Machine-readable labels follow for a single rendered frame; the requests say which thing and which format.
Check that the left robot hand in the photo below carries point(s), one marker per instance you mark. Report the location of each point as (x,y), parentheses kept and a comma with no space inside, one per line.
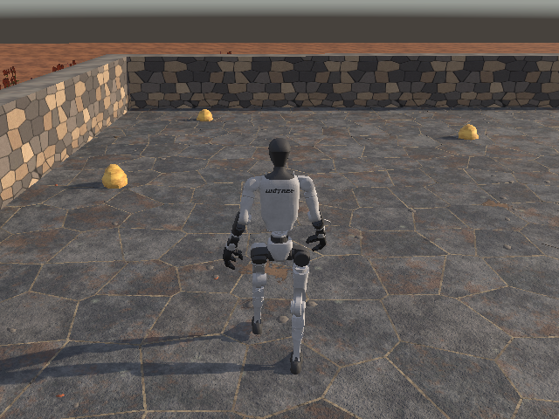
(227,256)

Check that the right robot thigh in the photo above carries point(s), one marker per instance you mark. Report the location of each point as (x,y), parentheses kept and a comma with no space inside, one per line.
(301,262)

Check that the robot left upper arm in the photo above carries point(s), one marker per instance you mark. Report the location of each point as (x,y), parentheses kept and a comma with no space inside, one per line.
(251,185)

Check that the right robot shin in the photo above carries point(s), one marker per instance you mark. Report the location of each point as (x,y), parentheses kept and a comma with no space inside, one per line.
(298,331)

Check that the robot right forearm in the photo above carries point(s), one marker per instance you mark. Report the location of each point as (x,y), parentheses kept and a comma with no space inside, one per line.
(319,227)

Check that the robot left forearm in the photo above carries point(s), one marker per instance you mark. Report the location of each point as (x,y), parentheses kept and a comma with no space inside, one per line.
(236,233)

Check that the right robot hand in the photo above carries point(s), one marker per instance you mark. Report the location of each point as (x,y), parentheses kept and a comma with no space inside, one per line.
(314,238)

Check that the robot right upper arm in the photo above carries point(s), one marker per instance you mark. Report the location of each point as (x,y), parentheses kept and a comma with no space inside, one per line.
(306,184)

